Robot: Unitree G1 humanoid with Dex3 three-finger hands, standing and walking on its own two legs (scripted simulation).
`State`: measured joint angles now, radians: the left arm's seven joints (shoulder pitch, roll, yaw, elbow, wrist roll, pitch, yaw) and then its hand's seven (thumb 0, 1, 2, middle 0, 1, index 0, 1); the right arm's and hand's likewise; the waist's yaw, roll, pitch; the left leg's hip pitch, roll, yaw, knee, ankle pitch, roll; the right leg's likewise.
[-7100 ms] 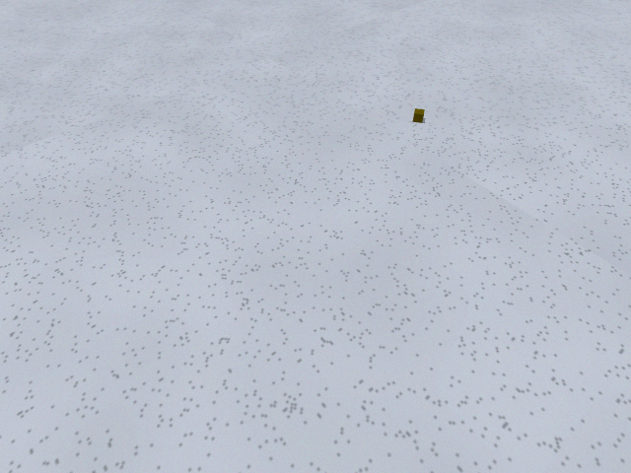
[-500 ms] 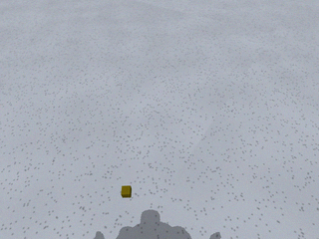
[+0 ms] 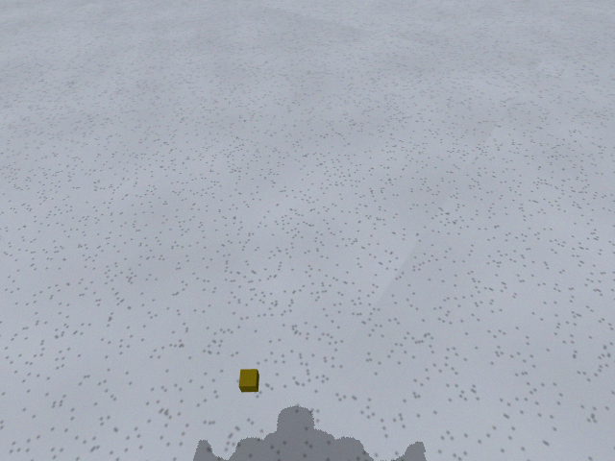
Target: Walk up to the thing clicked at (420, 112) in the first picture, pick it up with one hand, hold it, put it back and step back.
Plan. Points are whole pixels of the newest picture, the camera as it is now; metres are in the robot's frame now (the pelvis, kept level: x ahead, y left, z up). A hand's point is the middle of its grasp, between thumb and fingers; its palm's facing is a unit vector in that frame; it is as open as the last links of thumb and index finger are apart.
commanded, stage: walk up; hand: left
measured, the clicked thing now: (249, 380) +0.48 +0.24 -0.75
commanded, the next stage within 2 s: stand in 0.86 s
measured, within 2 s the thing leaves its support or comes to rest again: neither
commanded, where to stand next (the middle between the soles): +0.09 -0.01 m, yaw -1 degrees
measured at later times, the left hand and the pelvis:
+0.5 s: hand out of the picture +0.09 +0.24 -0.15, palm faces +0.01 -0.94 -0.33, open 7.4 cm; pelvis +0.00 -0.01 +0.00, yaw +0 degrees
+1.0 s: hand out of the picture +0.08 +0.25 -0.15, palm faces +0.00 -0.94 -0.33, open 7.4 cm; pelvis +0.00 -0.01 +0.01, yaw +0 degrees
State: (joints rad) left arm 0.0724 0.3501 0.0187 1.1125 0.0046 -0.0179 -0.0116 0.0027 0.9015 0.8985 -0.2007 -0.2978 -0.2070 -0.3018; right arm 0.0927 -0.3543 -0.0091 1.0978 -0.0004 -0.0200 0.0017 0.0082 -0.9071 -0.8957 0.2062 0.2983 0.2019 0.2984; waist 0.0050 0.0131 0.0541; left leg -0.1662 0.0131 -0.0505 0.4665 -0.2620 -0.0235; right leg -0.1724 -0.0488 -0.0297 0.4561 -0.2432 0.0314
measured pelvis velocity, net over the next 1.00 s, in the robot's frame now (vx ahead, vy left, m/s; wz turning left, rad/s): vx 0.00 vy -0.01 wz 0.00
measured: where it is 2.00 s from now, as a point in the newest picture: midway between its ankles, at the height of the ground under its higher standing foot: outside the picture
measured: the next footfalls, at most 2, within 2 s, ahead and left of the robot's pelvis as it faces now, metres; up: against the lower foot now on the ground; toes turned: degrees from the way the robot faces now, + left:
none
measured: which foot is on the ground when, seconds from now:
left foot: down 0.00-1.00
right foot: down 0.00-1.00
